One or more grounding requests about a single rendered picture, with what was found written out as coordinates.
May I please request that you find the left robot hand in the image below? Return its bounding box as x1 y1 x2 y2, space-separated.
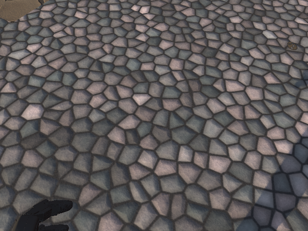
12 199 73 231

